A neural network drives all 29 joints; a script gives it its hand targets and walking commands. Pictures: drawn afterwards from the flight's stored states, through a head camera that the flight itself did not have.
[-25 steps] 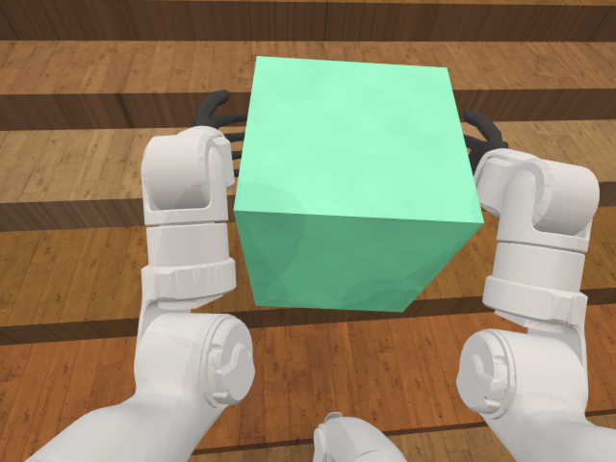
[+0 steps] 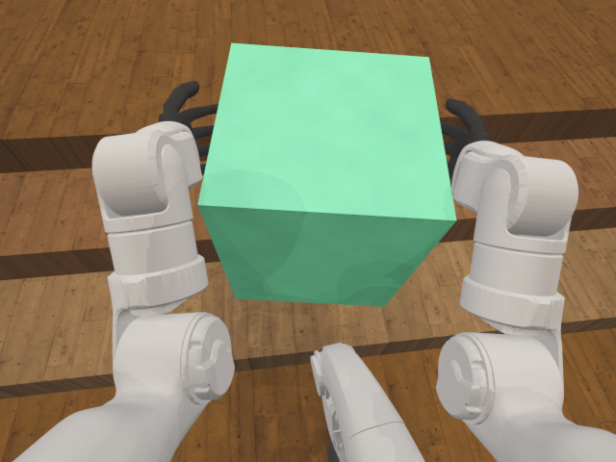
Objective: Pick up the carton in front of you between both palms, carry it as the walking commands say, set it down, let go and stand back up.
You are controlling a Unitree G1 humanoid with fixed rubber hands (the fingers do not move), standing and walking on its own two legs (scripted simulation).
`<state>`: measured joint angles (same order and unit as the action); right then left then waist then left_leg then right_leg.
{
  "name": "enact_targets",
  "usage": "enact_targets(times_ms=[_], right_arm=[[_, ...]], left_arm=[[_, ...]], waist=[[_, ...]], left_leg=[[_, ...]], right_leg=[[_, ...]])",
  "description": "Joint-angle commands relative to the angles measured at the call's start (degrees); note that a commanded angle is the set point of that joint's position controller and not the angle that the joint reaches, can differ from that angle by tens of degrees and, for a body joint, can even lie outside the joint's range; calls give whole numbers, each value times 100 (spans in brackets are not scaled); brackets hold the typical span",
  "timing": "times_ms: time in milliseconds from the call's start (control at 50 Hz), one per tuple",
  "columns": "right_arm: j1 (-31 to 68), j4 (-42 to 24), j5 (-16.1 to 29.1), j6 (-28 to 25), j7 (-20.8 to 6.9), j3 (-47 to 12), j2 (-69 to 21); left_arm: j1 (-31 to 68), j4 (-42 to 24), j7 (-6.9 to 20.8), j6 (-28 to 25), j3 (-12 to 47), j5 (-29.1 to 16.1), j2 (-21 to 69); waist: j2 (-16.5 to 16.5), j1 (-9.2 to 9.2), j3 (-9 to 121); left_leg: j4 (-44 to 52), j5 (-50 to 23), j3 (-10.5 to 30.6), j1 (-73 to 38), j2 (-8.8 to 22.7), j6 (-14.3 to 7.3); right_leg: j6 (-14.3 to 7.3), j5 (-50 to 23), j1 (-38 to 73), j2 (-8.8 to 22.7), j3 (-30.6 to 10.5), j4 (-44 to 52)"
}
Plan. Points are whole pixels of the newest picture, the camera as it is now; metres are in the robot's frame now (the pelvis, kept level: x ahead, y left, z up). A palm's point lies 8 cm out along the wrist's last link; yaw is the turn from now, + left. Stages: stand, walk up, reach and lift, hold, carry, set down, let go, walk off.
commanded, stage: carry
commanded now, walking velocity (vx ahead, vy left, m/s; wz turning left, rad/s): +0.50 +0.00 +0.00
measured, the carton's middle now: (319, 194) +0.41 -0.09 +0.10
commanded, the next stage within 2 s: none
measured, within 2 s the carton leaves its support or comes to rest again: neither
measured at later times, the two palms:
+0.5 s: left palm out of the picture +0.73 +0.22 +0.35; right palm out of the picture +0.77 -0.07 +0.35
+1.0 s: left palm out of the picture +1.01 +0.20 +0.46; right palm out of the picture +1.00 -0.10 +0.47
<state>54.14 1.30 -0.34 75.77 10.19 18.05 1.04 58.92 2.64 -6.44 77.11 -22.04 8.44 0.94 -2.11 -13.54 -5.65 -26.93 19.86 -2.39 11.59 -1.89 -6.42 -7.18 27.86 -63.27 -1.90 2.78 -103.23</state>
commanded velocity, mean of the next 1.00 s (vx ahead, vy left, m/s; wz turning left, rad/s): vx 0.50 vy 0.00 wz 0.00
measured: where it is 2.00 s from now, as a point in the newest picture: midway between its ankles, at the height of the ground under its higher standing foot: (200, 83)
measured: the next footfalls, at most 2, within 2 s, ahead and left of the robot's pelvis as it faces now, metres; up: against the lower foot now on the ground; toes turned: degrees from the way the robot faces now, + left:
right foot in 0.10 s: +0.28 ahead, -0.08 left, +0.13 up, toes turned -5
left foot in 0.54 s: +0.61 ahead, +0.16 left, +0.25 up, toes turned +7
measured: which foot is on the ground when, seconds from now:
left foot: down 0.00-0.10, up 0.12-0.52, down 0.54-1.00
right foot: up 0.00-0.08, down 0.10-0.56, up 0.58-1.00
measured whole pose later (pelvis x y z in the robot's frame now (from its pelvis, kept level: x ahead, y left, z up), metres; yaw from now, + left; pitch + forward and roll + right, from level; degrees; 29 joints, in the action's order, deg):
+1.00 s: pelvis +0.63 +0.05 +0.26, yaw +0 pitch +3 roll -2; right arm 53.3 14.4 -3.0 77.6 8.1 16.1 1.3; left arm 54.6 14.8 -6.3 78.7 -16.6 5.4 -3.4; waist 1.9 -3.1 5.7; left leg -19.7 16.4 -6.2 6.4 3.2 -1.7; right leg -5.7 22.2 -68.5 6.9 4.9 -98.6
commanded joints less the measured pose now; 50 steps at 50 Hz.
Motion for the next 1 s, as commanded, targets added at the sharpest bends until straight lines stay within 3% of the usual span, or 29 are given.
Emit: enact_targets(times_ms=[0,20,40,60,80,100,120,140,160,200,220,260,320,360,420,440,460,500,520,540,560,580,620,740,780,820,860,920,980], right_arm=[[5377,-31,3364,79,-1937,-3804,-6331],[5506,222,3291,39,-1976,-3680,-6345],[5425,496,3252,2,-1996,-3506,-6392],[5400,581,3103,-11,-2005,-3408,-6432],[5347,720,2961,13,-2012,-3345,-6463],[5500,769,2782,42,-2024,-3260,-6458],[5097,1160,2559,99,-2014,-3162,-6529],[4702,1273,2290,93,-1939,-2917,-6327],[4449,1108,1991,130,-1849,-2746,-6063],[4432,740,1461,139,-1651,-2408,-5689],[4300,608,1249,123,-1527,-2301,-5418],[3898,766,846,58,-1307,-2097,-4958],[3378,1295,474,54,-1155,-1966,-4566],[3294,1632,307,79,-1129,-1891,-4448],[3408,1968,339,112,-1138,-1797,-4471],[3462,2079,411,138,-1136,-1867,-4632],[3545,2136,581,176,-1142,-1941,-4849],[3806,2074,1091,208,-1232,-2223,-5453],[3881,1988,1331,205,-1310,-2380,-5734],[4020,1836,1594,166,-1403,-2510,-5897],[3928,1811,1860,95,-1486,-2668,-6302],[4273,1379,2192,10,-1573,-2882,-6549],[5311,476,2737,-122,-1717,-3319,-7050],[5116,-82,2937,-190,-1698,-3673,-6998],[4861,24,2780,-141,-1679,-3606,-6741],[4560,253,2596,-45,-1652,-3455,-6432],[4369,475,2423,26,-1661,-3320,-6213],[4333,783,2270,126,-1709,-3057,-5955],[4066,1247,2029,205,-1756,-2708,-5836]], left_arm=[[2558,988,485,-101,2394,-750,3862],[2615,1232,462,-131,2348,-690,3794],[2729,1358,468,-125,2395,-730,3853],[2798,1439,504,-121,2445,-794,4056],[2848,1434,569,-132,2559,-930,4320],[2791,1491,658,-170,2669,-1110,4569],[2438,1695,789,-121,2847,-1384,4979],[2445,1707,932,-67,2974,-1804,5323],[2848,1538,1065,-66,3207,-2280,5785],[4311,447,1255,-110,3816,-3223,6623],[4829,81,1320,-110,4037,-3636,6846],[5386,-144,1408,-133,4234,-4127,6933],[5257,159,1458,-136,3994,-4136,6565],[4966,593,1484,-131,3764,-3939,6423],[4767,1033,1542,-128,3425,-3734,6340],[4744,1126,1551,-101,3321,-3615,6283],[4673,1217,1544,-78,3160,-3498,6232],[4385,1366,1512,-24,2954,-3163,6129],[4102,1427,1481,-19,2848,-2951,6063],[3722,1475,1433,-44,2750,-2668,5993],[3445,1470,1392,-36,2546,-2460,5750],[3491,1436,1330,-37,2509,-2294,5685],[3718,997,1209,-89,2513,-2160,5709],[2992,855,1021,-121,2867,-2023,5443],[2930,911,1020,-86,3043,-2063,5415],[2954,954,1036,0,3198,-2171,5463],[3144,996,1026,75,3330,-2313,5492],[3435,1165,1002,128,3390,-2498,5520],[3590,1342,985,130,3402,-2668,5732]], waist=[[-368,827,3209],[-334,1112,3319],[-920,1410,3735],[-1198,1870,4141],[-668,2370,4473],[760,2578,4593],[1763,2181,4548],[1248,2200,5186],[476,2132,5055],[-194,1845,3809],[-318,1619,3426],[-491,1656,3040],[417,1923,3026],[567,2074,2881],[384,1774,2387],[447,1720,2378],[1077,1518,2717],[1763,688,3668],[1295,321,4045],[-220,618,4223],[-1362,816,5188],[-759,937,5060],[-70,1046,3885],[270,1003,3510],[-60,952,3575],[-262,691,3484],[-73,614,2966],[-174,941,2298],[-1015,1219,2286]], left_leg=[[1001,-5697,1145,-1464,892,-552],[897,-7653,495,-375,735,-443],[334,-8664,356,64,978,-432],[-424,-9027,392,-38,1359,-332],[-1735,-8761,102,-15,1272,-131],[-4535,-3999,199,1380,390,488],[-7202,-161,433,3017,-466,695],[-9137,9,1242,3471,-579,644],[-9295,-145,1370,3914,-498,393],[-8802,-112,1029,4764,-77,75],[-8309,-285,899,4616,93,-32],[-7274,-161,464,4370,174,6],[-7699,169,-15,5355,341,-1],[-7876,834,107,6585,578,-12],[-5295,439,-141,5048,934,1],[-4083,132,-771,3479,623,-46],[-3936,-338,-1156,2166,214,-186],[-2943,-947,-1173,605,-184,-289],[-1507,-1070,-793,-502,-391,-182],[53,-1798,2296,-1757,1173,-700],[556,-2485,4889,-1995,2244,-1483],[255,-1605,4527,-1696,1974,-1519],[79,-1016,3527,-874,1715,-1073],[339,-774,2102,-1312,1658,-839],[398,-1811,1930,-1731,1809,-1072],[576,-1500,2340,-2902,2223,-1270],[690,-829,2253,-3218,2266,-1065],[1341,140,1291,-1758,1609,-565],[2181,-1710,-174,-378,1168,-556]], right_leg=[[-147,73,1192,141,614,2410],[-190,-442,3123,-248,1074,3713],[-199,-1537,4446,-412,1090,4135],[-267,-2020,5127,-304,805,4651],[-239,-2557,6061,-440,932,5857],[-936,-3977,7655,399,-629,7053],[-1717,-7042,8175,1649,-3135,7421],[-2155,-7594,8505,2211,-3761,7269],[-1877,-6368,8413,2046,-3848,7258],[-1021,-3043,7371,1622,-3227,7596],[-759,-2425,6785,1449,-2747,7613],[-587,-2453,6191,1393,-2211,7842],[-939,-3965,6928,1654,-2101,8132],[-1007,-3379,7779,1785,-2136,8348],[-688,-2980,6469,1496,-1129,9214],[-562,-3959,5482,1286,-312,9501],[-510,-6418,5070,1315,146,9140],[-145,-9054,5555,1307,611,7105],[80,-8068,5323,978,572,5653],[576,-3761,3663,180,260,3467],[741,-1363,3147,-382,-770,937],[532,-1528,2828,-129,-1235,90],[326,-1649,1811,87,-923,-283],[129,-1209,789,473,-434,879],[106,-1180,181,422,-16,59],[37,-292,-1572,601,-273,-1430],[29,247,-2592,694,-446,-1738],[197,-451,-1833,863,147,-317],[106,-828,773,938,660,1985]])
